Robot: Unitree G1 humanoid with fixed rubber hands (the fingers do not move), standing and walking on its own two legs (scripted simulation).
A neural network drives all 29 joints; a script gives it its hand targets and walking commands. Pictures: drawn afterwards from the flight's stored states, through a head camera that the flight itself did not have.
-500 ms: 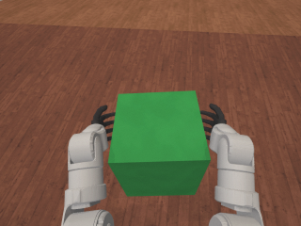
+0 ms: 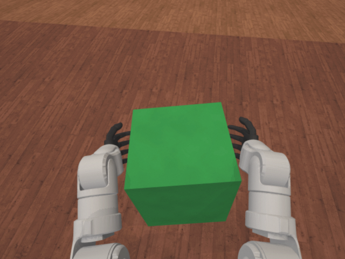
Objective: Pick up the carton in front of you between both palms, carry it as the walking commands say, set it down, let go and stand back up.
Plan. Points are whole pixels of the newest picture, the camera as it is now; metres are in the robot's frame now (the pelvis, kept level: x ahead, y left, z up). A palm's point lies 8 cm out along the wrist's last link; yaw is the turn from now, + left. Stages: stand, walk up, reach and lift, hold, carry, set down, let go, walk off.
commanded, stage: carry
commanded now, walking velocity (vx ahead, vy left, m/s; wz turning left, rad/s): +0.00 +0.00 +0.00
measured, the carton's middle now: (182, 168) +0.34 +0.00 +0.02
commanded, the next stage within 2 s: none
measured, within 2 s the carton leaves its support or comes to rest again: neither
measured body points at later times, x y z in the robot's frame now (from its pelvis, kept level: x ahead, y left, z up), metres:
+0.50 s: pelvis +0.01 +0.00 +0.00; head +0.00 +0.00 +0.45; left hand +0.35 +0.16 +0.10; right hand +0.35 -0.14 +0.12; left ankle +0.00 +0.10 -0.74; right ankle +0.02 -0.12 -0.73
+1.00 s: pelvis +0.04 -0.01 +0.00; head +0.01 -0.01 +0.45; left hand +0.37 +0.15 +0.13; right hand +0.38 -0.15 +0.15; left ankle +0.00 +0.09 -0.72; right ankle +0.01 -0.11 -0.73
